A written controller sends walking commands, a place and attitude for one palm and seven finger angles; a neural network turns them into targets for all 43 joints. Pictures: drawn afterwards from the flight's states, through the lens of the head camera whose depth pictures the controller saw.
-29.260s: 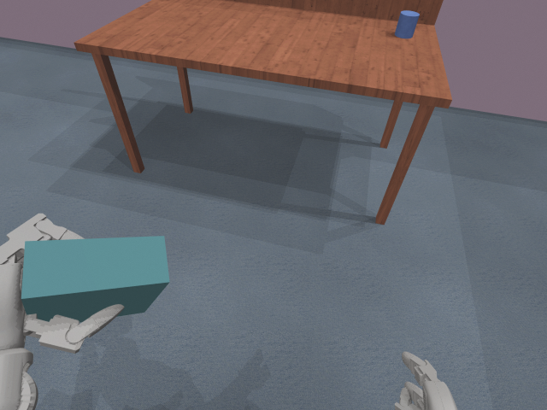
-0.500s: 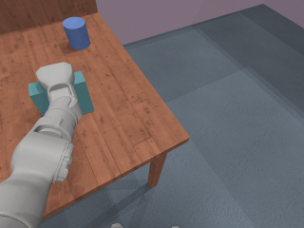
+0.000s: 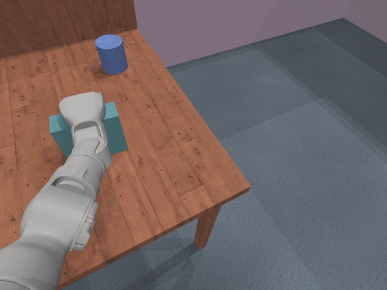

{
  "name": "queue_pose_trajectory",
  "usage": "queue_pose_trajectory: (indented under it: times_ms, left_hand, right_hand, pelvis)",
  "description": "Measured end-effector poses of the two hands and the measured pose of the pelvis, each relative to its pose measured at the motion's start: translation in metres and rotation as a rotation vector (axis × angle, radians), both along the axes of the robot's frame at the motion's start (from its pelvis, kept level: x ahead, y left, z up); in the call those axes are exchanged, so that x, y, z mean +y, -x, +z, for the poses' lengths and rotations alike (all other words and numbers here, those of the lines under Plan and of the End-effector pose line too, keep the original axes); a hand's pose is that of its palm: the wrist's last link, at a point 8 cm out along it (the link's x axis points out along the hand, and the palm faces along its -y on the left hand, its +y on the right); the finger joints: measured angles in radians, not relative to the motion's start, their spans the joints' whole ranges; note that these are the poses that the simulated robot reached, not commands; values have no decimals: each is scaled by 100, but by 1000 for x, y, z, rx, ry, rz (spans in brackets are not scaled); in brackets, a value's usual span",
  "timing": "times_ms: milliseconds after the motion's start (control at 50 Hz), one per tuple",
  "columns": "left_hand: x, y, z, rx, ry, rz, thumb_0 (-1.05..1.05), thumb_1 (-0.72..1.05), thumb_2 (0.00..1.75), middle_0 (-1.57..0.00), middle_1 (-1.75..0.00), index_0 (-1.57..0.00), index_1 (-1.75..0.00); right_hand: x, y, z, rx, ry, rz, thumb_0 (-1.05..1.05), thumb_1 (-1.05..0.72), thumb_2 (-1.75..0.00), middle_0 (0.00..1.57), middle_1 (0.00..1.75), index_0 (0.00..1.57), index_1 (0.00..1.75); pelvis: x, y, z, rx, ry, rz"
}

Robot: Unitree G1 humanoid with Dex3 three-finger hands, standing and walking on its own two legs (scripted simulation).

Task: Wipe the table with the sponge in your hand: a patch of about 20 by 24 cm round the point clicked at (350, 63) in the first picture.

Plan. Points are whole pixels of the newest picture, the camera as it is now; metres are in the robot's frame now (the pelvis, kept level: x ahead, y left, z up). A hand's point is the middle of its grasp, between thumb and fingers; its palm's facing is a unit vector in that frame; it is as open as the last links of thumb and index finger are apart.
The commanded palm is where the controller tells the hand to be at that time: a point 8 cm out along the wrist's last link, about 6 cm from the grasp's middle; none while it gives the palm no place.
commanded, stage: wipe back along the third lane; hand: left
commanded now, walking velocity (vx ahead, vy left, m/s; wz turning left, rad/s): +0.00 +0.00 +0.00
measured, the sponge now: (94, 140) +0.46 +0.23 +0.00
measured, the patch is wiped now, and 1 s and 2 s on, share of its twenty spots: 1.00 1.00 1.00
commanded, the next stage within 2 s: slide back across to the middle lane in 1.52 s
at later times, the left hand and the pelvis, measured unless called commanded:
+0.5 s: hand (97, 143) +0.42 +0.20 +0.04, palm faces -0.05 +0.00 -1.00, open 9.7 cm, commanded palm +0.38 +0.17 +0.07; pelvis +0.02 -0.01 +0.01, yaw +3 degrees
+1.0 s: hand (106, 165) +0.36 +0.17 +0.04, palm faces -0.04 -0.01 -1.00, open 9.7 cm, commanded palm +0.32 +0.15 +0.07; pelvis +0.00 -0.02 +0.01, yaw +3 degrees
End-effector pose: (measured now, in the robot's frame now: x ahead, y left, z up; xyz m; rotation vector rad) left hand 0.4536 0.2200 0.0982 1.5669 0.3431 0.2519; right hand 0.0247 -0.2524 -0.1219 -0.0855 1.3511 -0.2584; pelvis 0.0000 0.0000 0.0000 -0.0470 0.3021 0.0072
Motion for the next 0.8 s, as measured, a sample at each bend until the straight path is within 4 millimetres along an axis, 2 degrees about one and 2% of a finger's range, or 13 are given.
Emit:
queue_pose_trajectory:
  times_ms: [220, 340, 460, 800]
  left_hand:
    - [-9, 27, 0, -5, 9, -9, -1, -47, 108, -76, -139, -76, -140]
    - [-14, 37, 0, -5, 9, 0, -1, -47, 108, -76, -139, -76, -140]
    - [-21, 46, 0, -4, 7, 4, -1, -47, 108, -76, -139, -76, -140]
    - [-44, 90, 0, -21, 17, -7, 0, -46, 107, -75, -140, -76, -141]
  right_hand:
    - [8, -91, 10, -163, -22, 110, 0, -91, -89, 20, 30, 20, 30]
    - [10, -124, 18, -213, -27, 154, 0, -91, -89, 20, 30, 20, 30]
    - [9, -138, 20, -224, -38, 170, 0, -91, -89, 20, 30, 20, 30]
    - [4, -146, 25, -274, -67, 181, 1, -91, -89, 20, 30, 20, 30]
  pelvis:
    - [-2, -10, 7, -61, -14, 22]
    - [-6, -14, 9, -81, -20, 33]
    - [-10, -17, 10, -97, -24, 40]
    - [-20, -13, 14, -169, -39, 43]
